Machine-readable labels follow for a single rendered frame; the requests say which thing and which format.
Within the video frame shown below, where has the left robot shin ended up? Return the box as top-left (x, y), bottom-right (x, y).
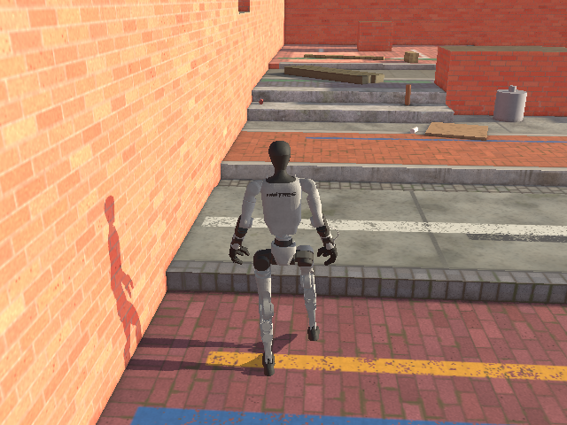
top-left (259, 304), bottom-right (273, 364)

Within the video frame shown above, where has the robot right upper arm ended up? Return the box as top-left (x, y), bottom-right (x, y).
top-left (299, 178), bottom-right (325, 228)

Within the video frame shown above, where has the right robot forearm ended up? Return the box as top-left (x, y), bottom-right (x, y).
top-left (316, 214), bottom-right (335, 250)

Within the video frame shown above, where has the right robot hand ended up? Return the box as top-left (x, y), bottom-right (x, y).
top-left (317, 245), bottom-right (338, 266)

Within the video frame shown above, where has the left robot hand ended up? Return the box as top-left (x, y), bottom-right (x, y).
top-left (229, 246), bottom-right (250, 265)

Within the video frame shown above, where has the robot left upper arm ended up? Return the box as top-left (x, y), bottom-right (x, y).
top-left (239, 180), bottom-right (263, 229)

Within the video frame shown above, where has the left robot thigh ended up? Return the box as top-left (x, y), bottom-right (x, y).
top-left (253, 249), bottom-right (274, 320)

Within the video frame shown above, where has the left robot forearm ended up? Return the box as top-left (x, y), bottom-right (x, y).
top-left (230, 215), bottom-right (248, 250)

